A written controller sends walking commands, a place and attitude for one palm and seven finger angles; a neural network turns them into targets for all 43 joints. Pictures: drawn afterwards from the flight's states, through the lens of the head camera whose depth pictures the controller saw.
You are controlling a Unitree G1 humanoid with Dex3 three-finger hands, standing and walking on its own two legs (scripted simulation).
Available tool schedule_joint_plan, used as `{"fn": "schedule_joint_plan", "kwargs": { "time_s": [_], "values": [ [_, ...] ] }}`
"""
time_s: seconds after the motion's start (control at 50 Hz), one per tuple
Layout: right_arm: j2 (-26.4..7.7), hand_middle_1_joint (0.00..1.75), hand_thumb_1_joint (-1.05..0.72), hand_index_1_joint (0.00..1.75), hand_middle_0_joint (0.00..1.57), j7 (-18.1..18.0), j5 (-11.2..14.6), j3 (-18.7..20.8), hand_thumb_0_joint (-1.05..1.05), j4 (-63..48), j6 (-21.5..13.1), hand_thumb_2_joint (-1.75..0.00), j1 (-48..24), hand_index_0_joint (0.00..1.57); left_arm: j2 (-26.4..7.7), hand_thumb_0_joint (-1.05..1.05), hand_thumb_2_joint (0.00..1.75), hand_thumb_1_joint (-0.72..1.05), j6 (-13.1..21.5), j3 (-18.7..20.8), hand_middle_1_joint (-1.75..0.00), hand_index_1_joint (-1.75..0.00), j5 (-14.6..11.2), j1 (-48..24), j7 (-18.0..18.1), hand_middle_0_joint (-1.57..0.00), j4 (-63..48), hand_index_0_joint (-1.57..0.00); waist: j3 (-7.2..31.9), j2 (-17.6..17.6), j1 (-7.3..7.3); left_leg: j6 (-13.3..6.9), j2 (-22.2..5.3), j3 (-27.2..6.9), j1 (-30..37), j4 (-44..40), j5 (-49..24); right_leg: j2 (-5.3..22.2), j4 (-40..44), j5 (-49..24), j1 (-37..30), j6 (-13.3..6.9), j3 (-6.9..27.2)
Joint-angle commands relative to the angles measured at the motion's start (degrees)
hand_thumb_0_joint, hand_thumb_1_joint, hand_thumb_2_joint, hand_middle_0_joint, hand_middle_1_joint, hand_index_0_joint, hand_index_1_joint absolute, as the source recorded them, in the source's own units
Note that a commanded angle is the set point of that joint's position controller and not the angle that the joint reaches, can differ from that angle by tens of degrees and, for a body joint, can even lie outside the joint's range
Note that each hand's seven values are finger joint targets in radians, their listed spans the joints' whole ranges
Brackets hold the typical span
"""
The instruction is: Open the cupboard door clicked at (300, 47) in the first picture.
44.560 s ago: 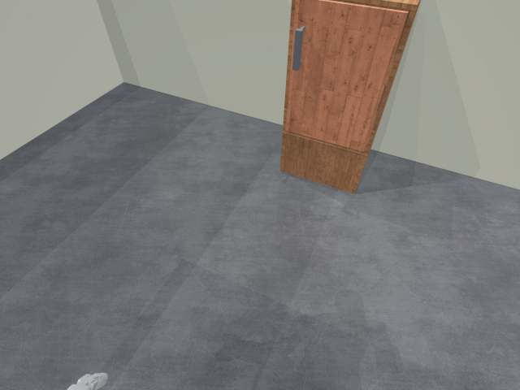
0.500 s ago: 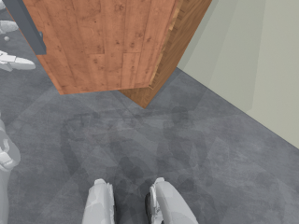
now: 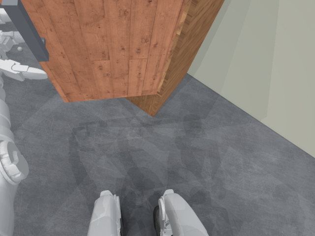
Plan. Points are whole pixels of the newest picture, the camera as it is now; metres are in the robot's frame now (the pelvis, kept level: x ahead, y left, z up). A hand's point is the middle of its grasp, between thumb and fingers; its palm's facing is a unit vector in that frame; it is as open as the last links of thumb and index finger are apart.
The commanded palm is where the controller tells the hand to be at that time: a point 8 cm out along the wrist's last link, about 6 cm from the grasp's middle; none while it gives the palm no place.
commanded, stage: slide the fingers in behind the handle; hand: left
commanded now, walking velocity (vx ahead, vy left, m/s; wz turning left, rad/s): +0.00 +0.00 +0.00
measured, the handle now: (30, 26) +0.58 +0.24 +0.07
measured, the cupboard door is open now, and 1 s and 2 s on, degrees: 45 46 46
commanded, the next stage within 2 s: close the thumb around the handle in 1.28 s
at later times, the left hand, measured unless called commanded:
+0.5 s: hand (40, 47) +0.53 +0.22 +0.06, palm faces +0.10 -0.99 -0.03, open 14.0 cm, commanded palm +0.51 +0.25 +0.06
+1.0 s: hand (44, 48) +0.53 +0.21 +0.07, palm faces +0.13 -0.99 -0.02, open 14.1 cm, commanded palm +0.52 +0.23 +0.06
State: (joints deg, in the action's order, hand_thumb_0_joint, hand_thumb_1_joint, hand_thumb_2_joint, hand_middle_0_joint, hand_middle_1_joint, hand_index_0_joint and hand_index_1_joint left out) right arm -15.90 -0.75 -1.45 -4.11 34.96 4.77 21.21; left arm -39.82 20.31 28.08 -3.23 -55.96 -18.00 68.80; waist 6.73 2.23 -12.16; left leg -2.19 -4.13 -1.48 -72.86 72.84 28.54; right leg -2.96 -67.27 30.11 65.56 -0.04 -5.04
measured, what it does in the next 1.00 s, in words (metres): stands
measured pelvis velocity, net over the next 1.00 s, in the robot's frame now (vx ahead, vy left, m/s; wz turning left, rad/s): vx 0.00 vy -0.01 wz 0.02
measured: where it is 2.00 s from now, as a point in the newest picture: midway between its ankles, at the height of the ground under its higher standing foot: outside the picture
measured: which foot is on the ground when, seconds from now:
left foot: down 0.00-1.00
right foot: down 0.00-1.00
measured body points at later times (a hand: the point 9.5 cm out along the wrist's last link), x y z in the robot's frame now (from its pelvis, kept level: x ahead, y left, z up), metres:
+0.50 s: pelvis +0.00 -0.01 +0.00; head +0.16 +0.02 +0.42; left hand +0.52 +0.27 +0.07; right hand -0.01 -0.27 -0.10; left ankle +0.04 +0.09 -0.62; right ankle +0.01 -0.13 -0.62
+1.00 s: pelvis +0.00 -0.01 +0.00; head +0.16 +0.03 +0.42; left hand +0.52 +0.26 +0.07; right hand +0.00 -0.28 -0.10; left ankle +0.04 +0.09 -0.62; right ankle +0.01 -0.13 -0.62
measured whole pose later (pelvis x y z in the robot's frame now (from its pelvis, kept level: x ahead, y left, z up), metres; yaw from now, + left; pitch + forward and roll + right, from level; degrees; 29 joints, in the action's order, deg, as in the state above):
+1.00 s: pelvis +0.00 -0.01 +0.00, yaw +1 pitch +27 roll -5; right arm -15.2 1.1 -2.1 -2.5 37.3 4.8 21.5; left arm -31.7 24.5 22.4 -4.0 -55.8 -9.4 69.1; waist 7.4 2.5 -11.0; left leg -1.3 -3.5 -1.8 -70.7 71.8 28.5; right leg -2.4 -67.6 31.1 63.8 -0.9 -5.3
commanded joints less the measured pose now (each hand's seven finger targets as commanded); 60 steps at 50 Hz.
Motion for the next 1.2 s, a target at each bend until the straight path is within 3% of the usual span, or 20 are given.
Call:
{"fn": "schedule_joint_plan", "kwargs": {
  "time_s": [0.0, 0.1, 0.18, 0.24, 0.34, 0.42, 0.46, 0.54, 0.58, 0.68, 0.74, 0.78, 0.84, 0.86, 0.9, 1.0, 1.04, 1.08, 1.12, 1.18],
  "values": [
    [-11.5, 0.3, -0.9, 0.3, 0.2, -0.4, -0.1, 4.6, 0.0, -0.7, -0.3, -0.9, 11.5, 0.2, -16.2, 0.0, 0.3, -0.5, 6.4, 2.1, -1.2, -1.2, -1.2, -23.8, 1.5, -0.3, -13.4, -0.3, 32.3, 12.9, 0.32, 0.8, 0.2, -5.3, 37.1, -6.8, -25.9, -1.2, 7.1, -16.2, -3.8, -1.5, 1.7],
    [-11.6, 0.3, -0.9, 0.3, 0.2, -0.3, 0.2, 4.5, 0.0, -1.1, 0.2, -0.9, 11.4, 0.2, -11.8, 0.0, 0.3, -0.5, 3.8, -2.0, -1.2, -1.2, -0.3, -23.4, 1.8, -0.3, -9.4, -0.3, 27.5, 12.0, -0.75, 0.5, 0.4, -5.2, 35.0, -8.2, -21.3, -0.9, 8.0, -13.7, -2.2, -1.3, 1.4],
    [-11.4, 0.3, -0.9, 0.3, 0.2, -0.5, 0.0, 4.6, 0.0, -1.3, 0.1, -0.9, 11.7, 0.2, -13.6, 0.0, 0.3, -0.5, 4.8, 0.8, -1.2, -1.2, -1.3, -24.2, 2.6, -0.3, -12.2, -0.3, 31.8, 10.4, 0.04, 0.3, 0.7, -4.7, 35.0, -7.4, -24.4, -0.9, 7.6, -16.8, -5.8, -1.3, 1.9],
    [-11.0, 0.3, -0.9, 0.3, 0.2, -0.3, -0.1, 4.7, 0.0, -0.7, -0.3, -0.9, 11.5, 0.2, -12.1, 0.0, 0.3, -0.5, 6.3, 0.0, -1.2, -1.2, -1.5, -25.9, 3.2, -0.3, -12.1, -0.3, 30.9, 9.9, -0.74, 0.3, 0.6, -4.6, 34.3, -6.9, -24.0, -1.0, 7.4, -16.8, -5.1, -1.1, 2.1],
    [-10.9, 0.3, -0.9, 0.3, 0.2, 0.0, -0.2, 4.7, 0.0, -0.9, -0.3, -0.9, 11.5, 0.2, -11.9, 0.0, 0.3, -0.5, 6.9, -0.3, -1.2, -1.2, -0.2, -24.9, 4.4, -0.3, -11.6, -0.3, 31.0, 11.5, 0.02, 0.4, 0.8, -4.3, 34.1, -7.0, -22.9, -0.8, 7.1, -15.8, -5.0, -1.3, 2.3],
    [-10.7, 0.3, -0.9, 0.3, 0.2, 0.1, -0.2, 4.8, 0.0, -1.0, -0.3, -0.9, 11.6, 0.2, -9.4, 0.0, 0.3, -0.5, 6.4, -2.2, -1.2, -1.2, -0.3, -26.0, 4.7, -0.3, -11.6, -0.3, 30.6, 11.4, -0.77, 0.1, 1.0, -4.1, 33.4, -7.1, -21.6, -0.9, 7.5, -15.3, -5.1, -1.3, 2.4],
    [-10.9, 0.3, -0.9, 0.3, 0.2, 0.0, -0.2, 4.9, 0.0, -1.0, -0.1, -0.9, 11.7, 0.2, -11.6, 0.0, 0.3, -0.5, 6.5, 0.1, -1.2, -1.2, -0.4, -24.4, 5.1, -0.3, -11.8, -0.3, 32.2, 11.5, 0.36, 0.4, 0.9, -4.2, 34.3, -7.3, -23.2, -0.9, 7.3, -16.5, -6.1, -1.3, 2.3],
    [-10.5, 0.3, -0.9, 0.3, 0.2, 0.3, -0.2, 5.2, 0.0, -0.8, -0.3, -0.9, 11.7, 0.2, -7.9, 0.0, 0.3, -0.5, 7.2, -1.9, -1.2, -1.2, -1.0, -24.9, 5.7, -0.3, -13.4, -0.3, 33.1, 10.1, -0.25, 0.2, 1.1, -3.8, 34.6, -7.0, -24.0, -0.9, 7.6, -18.1, -7.2, -1.0, 2.6],
    [-10.4, 0.3, -0.9, 0.3, 0.2, 0.4, -0.1, 5.1, 0.0, -0.8, -0.2, -0.9, 11.6, 0.2, -8.1, 0.0, 0.3, -0.5, 7.0, -1.8, -1.2, -1.2, -0.5, -23.3, 6.1, -0.3, -12.2, -0.3, 31.4, 9.3, 0.22, 0.3, 1.1, -3.6, 33.1, -7.3, -22.8, -0.9, 7.8, -17.5, -7.7, -1.0, 2.6],
    [-10.4, 0.3, -0.9, 0.3, 0.2, 0.4, -0.2, 5.1, 0.0, -0.4, -0.4, -0.9, 11.6, 0.2, -8.3, 0.0, 0.3, -0.5, 7.1, -2.3, -1.2, -1.2, 0.2, -25.4, 6.9, -0.3, -10.9, -0.3, 29.0, 7.9, -1.11, -0.3, 1.4, -2.9, 29.6, -7.0, -19.7, -0.9, 8.3, -16.5, -8.5, -0.8, 3.3],
    [-10.1, 0.3, -0.9, 0.3, 0.2, 0.6, -0.4, 5.3, 0.0, 0.0, -0.6, -0.9, 11.8, 0.2, -4.1, 0.0, 0.3, -0.5, 7.7, -5.0, -1.2, -1.2, -0.3, -26.1, 6.5, -0.3, -11.7, -0.3, 30.6, 10.1, -1.25, 0.1, 1.3, -3.5, 33.3, -7.0, -22.0, -0.8, 7.9, -17.0, -6.3, -1.2, 2.7],
    [-10.2, 0.3, -0.9, 0.3, 0.2, 0.7, -0.4, 5.4, 0.0, 0.1, -0.5, -0.9, 11.8, 0.2, -4.8, 0.0, 0.3, -0.5, 7.9, -4.2, -1.2, -1.2, -0.7, -25.1, 6.4, -0.3, -12.3, -0.3, 31.6, 10.5, -0.63, 0.3, 1.3, -3.6, 34.3, -7.1, -23.0, -0.9, 7.9, -17.7, -7.0, -1.3, 2.7],
    [-10.0, 0.3, -0.9, 0.3, 0.2, 1.0, -0.5, 5.7, 0.0, 0.4, -0.6, -0.9, 11.7, 0.2, -1.3, 0.0, 0.3, -0.5, 8.3, -6.7, -1.2, -1.2, -0.9, -25.7, 6.5, -0.3, -13.7, -0.3, 32.5, 12.2, -0.94, 0.5, 1.2, -3.9, 36.8, -7.0, -24.7, -0.8, 7.8, -18.3, -5.3, -1.4, 2.4],
    [-10.0, 0.3, -0.9, 0.3, 0.2, 1.0, -0.5, 5.8, 0.0, 0.7, -0.4, -0.9, 11.8, 0.2, -1.0, 0.0, 0.3, -0.5, 8.1, -6.7, -1.2, -1.2, -0.8, -24.9, 6.8, -0.3, -12.5, -0.3, 31.2, 10.5, -1.19, 0.5, 1.2, -4.1, 36.3, -7.2, -23.9, -0.9, 8.1, -17.6, -5.0, -1.3, 2.2],
    [-10.2, 0.3, -0.9, 0.3, 0.2, 1.1, -0.5, 5.7, 0.0, 0.7, -0.3, -0.9, 11.6, 0.2, -1.4, 0.0, 0.3, -0.5, 7.7, -6.9, -1.2, -1.2, -0.5, -25.8, 7.3, -0.3, -11.4, -0.3, 29.0, 10.0, -1.65, 0.4, 1.2, -4.2, 35.1, -7.6, -21.6, -0.9, 8.5, -15.8, -4.4, -1.3, 2.2],
    [-10.2, 0.3, -0.9, 0.3, 0.2, 0.9, -0.6, 5.6, 0.0, 1.0, -0.3, -0.9, 12.0, 0.2, -1.2, 0.0, 0.3, -0.5, 7.6, -7.2, -1.2, -1.2, -0.1, -28.0, 7.8, -0.3, -11.2, -0.3, 29.6, 9.2, -2.17, 0.2, 1.4, -4.5, 34.8, -7.4, -22.3, -0.8, 8.1, -16.4, -4.6, -1.3, 2.2],
    [-10.1, 0.3, -0.9, 0.3, 0.2, 1.1, -0.8, 5.9, 0.0, 1.0, -0.3, -0.9, 12.1, 0.2, 0.8, 0.0, 0.3, -0.5, 8.2, -8.4, -1.2, -1.2, 0.0, -27.8, 7.9, -0.3, -11.5, -0.3, 30.5, 11.4, -1.99, 0.6, 1.2, -4.9, 37.8, -7.6, -23.9, -0.7, 7.9, -16.3, -2.5, -1.5, 1.8],
    [-10.1, 0.3, -0.9, 0.3, 0.2, 1.2, -0.9, 5.8, 0.0, 1.1, -0.2, -0.9, 11.9, 0.2, 1.5, 0.0, 0.3, -0.5, 8.0, -9.0, -1.2, -1.2, 0.0, -27.9, 8.1, -0.3, -11.1, -0.3, 29.9, 11.0, -2.16, 0.7, 1.2, -5.1, 37.4, -7.5, -23.7, -0.7, 7.9, -15.9, -2.2, -1.5, 1.7],
    [-10.3, 0.3, -0.9, 0.3, 0.2, 1.1, -1.0, 5.8, 0.0, 1.2, -0.2, -0.9, 12.3, 0.2, 0.5, 0.0, 0.3, -0.5, 8.4, -8.2, -1.2, -1.2, 0.1, -28.6, 8.3, -0.3, -11.3, -0.3, 29.9, 10.7, -2.36, 0.6, 1.1, -5.5, 37.8, -7.6, -23.8, -0.7, 7.7, -15.8, -1.9, -1.6, 1.5],
    [-10.3, 0.3, -0.9, 0.3, 0.2, 1.2, -0.9, 5.8, 0.0, 1.0, 0.0, -0.9, 12.1, 0.2, -0.8, 0.0, 0.3, -0.5, 8.3, -7.2, -1.2, -1.2, 0.3, -27.4, 8.3, -0.3, -11.5, -0.3, 31.2, 11.3, -1.33, 0.7, 1.3, -5.1, 37.7, -7.7, -24.4, -0.7, 7.8, -16.4, -3.5, -1.7, 1.7]
  ]
}}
